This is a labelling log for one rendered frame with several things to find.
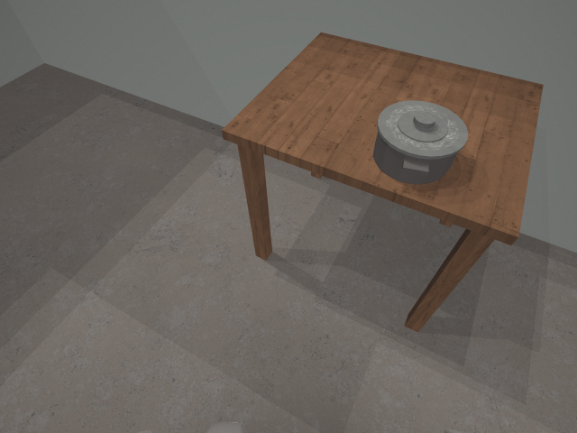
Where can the lid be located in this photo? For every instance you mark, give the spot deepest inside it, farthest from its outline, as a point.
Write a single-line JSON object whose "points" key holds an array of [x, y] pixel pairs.
{"points": [[446, 138]]}

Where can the table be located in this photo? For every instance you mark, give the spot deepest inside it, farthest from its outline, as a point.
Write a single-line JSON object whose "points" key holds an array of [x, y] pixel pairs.
{"points": [[321, 112]]}

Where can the knob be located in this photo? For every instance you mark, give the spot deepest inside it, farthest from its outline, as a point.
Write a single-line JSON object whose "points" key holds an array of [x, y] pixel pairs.
{"points": [[424, 119]]}

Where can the pot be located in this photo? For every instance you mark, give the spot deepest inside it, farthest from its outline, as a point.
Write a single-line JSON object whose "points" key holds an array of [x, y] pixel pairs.
{"points": [[408, 169]]}

